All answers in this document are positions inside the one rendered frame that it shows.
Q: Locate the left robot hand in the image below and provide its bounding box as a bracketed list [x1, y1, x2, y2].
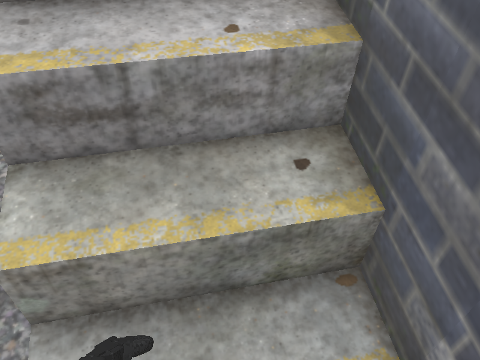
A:
[79, 335, 154, 360]

